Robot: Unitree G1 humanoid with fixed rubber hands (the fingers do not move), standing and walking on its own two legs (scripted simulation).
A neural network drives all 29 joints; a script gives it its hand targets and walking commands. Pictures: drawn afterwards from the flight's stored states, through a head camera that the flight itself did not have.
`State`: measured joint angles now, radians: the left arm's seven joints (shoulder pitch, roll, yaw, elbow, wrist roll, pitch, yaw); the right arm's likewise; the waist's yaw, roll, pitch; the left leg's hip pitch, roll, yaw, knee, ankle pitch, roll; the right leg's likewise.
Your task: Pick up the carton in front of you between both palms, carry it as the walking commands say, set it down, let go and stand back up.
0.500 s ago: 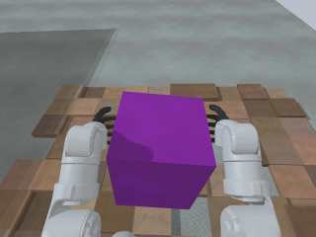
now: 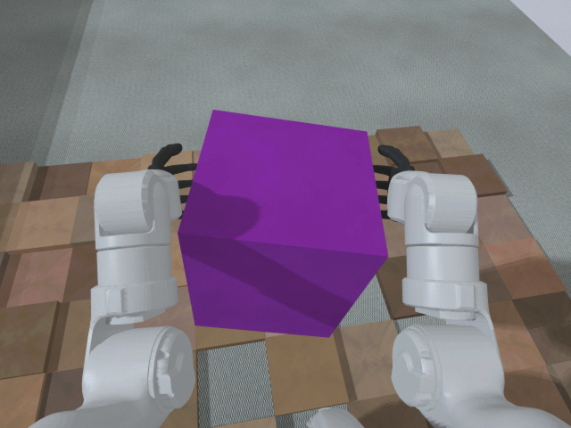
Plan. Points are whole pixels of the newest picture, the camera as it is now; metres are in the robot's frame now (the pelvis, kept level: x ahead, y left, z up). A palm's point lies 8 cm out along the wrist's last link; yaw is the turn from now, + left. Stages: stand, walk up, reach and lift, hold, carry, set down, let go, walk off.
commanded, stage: carry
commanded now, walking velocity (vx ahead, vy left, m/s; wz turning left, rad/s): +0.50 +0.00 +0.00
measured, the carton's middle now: (276, 233) +0.39 -0.02 +0.03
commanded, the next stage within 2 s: none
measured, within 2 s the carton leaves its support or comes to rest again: neither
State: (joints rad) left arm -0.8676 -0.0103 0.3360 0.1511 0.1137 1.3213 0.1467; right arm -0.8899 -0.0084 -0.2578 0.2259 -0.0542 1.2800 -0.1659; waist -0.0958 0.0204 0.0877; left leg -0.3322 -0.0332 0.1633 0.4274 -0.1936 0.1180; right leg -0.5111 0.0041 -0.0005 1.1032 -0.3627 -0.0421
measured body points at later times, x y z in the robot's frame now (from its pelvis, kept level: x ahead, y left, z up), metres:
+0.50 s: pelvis +0.36 -0.07 +0.00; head +0.44 -0.07 +0.44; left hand +0.72 +0.13 +0.08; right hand +0.76 -0.17 +0.08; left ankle +0.37 +0.07 -0.66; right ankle +0.38 -0.13 -0.74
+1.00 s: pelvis +0.70 +0.00 +0.01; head +0.73 +0.02 +0.46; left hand +1.09 +0.15 +0.14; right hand +1.08 -0.15 +0.14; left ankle +0.68 +0.06 -0.73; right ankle +0.75 -0.14 -0.66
